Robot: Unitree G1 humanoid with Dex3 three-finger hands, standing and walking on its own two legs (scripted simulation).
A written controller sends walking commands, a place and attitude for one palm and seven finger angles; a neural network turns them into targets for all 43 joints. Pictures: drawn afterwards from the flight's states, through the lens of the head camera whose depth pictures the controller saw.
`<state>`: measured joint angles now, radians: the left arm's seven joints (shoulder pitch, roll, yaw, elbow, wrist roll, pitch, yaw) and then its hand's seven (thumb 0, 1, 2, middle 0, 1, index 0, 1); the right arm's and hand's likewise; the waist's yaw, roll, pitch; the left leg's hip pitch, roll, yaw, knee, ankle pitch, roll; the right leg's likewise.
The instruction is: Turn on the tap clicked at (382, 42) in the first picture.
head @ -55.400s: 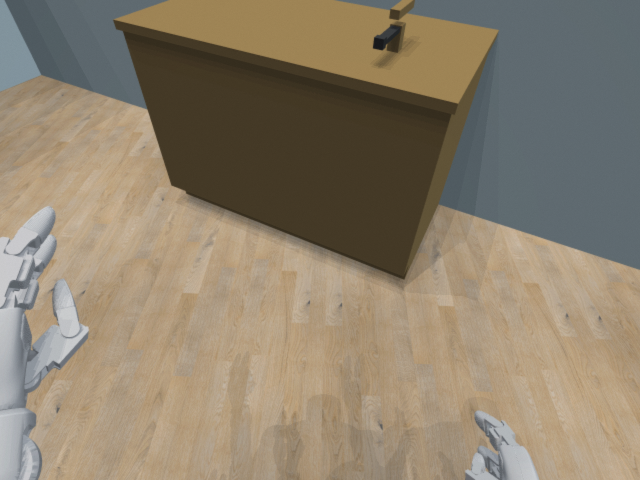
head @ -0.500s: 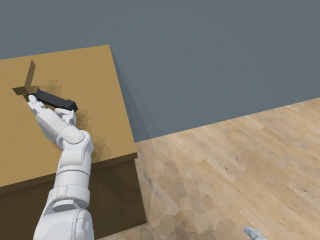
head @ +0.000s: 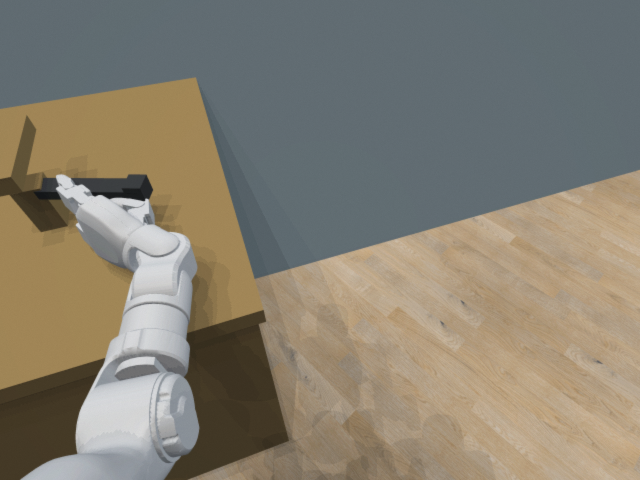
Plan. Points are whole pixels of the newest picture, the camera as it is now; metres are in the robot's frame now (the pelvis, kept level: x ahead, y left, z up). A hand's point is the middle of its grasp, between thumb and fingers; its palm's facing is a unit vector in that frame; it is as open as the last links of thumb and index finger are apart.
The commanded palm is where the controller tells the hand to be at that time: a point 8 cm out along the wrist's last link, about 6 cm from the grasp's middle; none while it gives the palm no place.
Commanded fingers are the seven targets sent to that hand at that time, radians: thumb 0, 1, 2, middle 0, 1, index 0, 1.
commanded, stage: push the lever round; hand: left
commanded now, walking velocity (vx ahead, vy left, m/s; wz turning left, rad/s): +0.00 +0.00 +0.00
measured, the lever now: (137, 189) +0.47 +0.25 +0.12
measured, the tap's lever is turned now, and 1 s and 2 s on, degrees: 70 83 83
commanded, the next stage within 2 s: lift the hand up off the lever in 0.36 s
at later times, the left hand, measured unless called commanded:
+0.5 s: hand (151, 196) +0.46 +0.23 +0.11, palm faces +0.83 -0.53 -0.14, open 7.8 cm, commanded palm +0.40 +0.25 +0.12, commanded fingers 0.00 0.90 0.90 -0.15 -0.15 -0.15 -0.15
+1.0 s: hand (127, 190) +0.45 +0.26 +0.13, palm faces +0.84 -0.53 -0.10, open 7.8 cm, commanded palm +0.40 +0.26 +0.14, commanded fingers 0.00 0.90 0.90 -0.15 -0.15 -0.15 -0.15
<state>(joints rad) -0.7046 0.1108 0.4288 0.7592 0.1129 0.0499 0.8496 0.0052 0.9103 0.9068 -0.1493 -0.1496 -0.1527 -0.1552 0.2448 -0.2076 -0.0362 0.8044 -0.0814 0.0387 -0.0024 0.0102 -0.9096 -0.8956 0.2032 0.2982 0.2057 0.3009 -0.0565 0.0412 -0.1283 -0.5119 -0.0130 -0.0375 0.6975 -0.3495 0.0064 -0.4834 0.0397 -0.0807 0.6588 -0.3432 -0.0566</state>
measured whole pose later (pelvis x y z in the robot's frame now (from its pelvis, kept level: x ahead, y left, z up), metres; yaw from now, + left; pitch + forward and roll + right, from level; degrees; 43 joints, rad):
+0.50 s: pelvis -0.01 -0.01 +0.00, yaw +1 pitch +11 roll -1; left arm -0.84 0.20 0.47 0.93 0.14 -0.01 0.85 0.03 0.91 0.91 -0.15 -0.15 -0.15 -0.15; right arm 0.25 -0.22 -0.04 0.81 -0.09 0.02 0.01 0.01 -0.91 -0.90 0.20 0.30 0.20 0.30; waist -0.09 0.04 -0.12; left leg -0.57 -0.01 -0.06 0.72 -0.35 -0.01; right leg -0.54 0.05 -0.10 0.68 -0.34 -0.07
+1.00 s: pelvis +0.01 -0.01 +0.00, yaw +0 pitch +9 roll -1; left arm -0.75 0.21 0.48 0.83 0.10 0.02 0.79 0.02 0.90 0.90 -0.15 -0.15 -0.15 -0.15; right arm 0.29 -0.24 -0.04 0.80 -0.07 0.02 0.00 0.01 -0.91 -0.90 0.20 0.30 0.20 0.30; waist -0.08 0.04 -0.12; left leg -0.47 0.00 -0.05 0.66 -0.34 0.00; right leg -0.44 0.05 -0.09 0.60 -0.33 -0.06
